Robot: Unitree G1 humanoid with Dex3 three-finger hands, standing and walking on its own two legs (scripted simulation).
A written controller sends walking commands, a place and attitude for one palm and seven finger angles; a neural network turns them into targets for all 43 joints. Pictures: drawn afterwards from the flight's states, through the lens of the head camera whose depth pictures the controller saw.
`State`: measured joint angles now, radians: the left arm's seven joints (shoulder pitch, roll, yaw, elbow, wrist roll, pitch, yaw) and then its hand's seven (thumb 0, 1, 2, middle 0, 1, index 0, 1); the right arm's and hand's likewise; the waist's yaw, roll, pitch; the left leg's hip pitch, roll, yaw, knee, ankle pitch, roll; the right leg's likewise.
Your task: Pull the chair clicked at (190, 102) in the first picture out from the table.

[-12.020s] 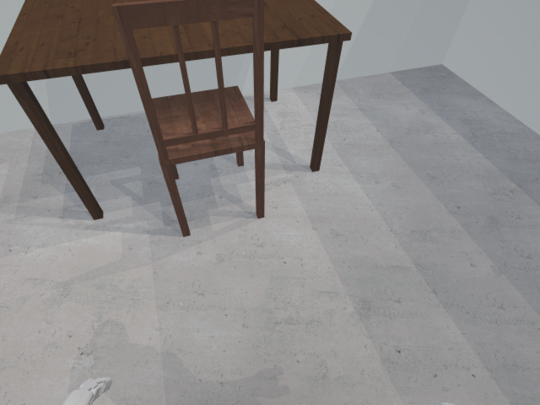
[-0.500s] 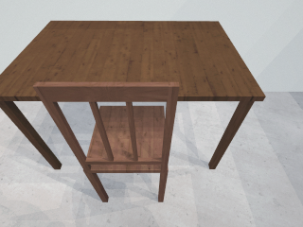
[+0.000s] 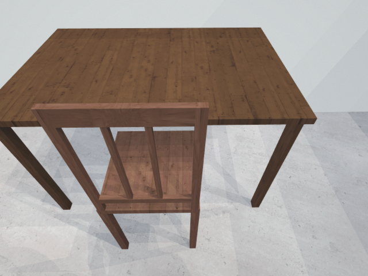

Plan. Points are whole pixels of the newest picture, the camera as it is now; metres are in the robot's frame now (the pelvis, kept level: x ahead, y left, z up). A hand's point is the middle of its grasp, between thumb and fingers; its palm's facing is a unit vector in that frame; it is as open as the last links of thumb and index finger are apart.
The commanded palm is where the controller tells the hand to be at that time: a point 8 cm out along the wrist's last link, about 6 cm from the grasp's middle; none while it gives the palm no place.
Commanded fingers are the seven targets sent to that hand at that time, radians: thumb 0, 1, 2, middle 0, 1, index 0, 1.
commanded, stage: look again from close up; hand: left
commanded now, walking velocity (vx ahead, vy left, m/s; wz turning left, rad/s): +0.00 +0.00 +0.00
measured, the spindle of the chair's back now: (119, 168) +0.41 +0.21 -0.05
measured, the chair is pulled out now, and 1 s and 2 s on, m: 0.00 0.00 0.00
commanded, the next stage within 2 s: none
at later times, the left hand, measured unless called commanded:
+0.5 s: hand out of the picture -0.03 +0.14 -0.18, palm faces +0.05 -0.99 -0.16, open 7.3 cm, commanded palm none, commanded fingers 0.00 0.90 0.90 -0.20 -0.30 -0.20 -0.30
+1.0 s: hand out of the picture -0.03 +0.13 -0.18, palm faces +0.06 -0.99 -0.15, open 7.3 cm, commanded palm none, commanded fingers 0.00 0.90 0.90 -0.20 -0.30 -0.20 -0.30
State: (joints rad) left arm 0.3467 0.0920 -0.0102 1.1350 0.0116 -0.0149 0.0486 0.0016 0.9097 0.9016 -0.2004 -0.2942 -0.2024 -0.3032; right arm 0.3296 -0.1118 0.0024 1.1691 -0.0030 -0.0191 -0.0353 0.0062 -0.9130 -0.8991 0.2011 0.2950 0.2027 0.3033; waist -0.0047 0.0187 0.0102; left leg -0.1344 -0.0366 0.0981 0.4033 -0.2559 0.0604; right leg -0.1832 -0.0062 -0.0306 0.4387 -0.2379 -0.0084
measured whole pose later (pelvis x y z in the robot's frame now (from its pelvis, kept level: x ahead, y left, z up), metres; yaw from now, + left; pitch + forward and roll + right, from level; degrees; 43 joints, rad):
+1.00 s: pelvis +0.01 -0.01 +0.00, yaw +0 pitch -1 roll +0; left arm 0.37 0.09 -0.01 1.13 0.01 -0.02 0.05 0.00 0.91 0.90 -0.20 -0.29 -0.20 -0.30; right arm 0.36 -0.09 0.01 1.17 0.00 -0.02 -0.04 0.01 -0.91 -0.90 0.20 0.30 0.20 0.30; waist -0.01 0.01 -0.01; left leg -0.14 -0.01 0.08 0.42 -0.27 0.04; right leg -0.17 0.01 -0.05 0.42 -0.24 -0.03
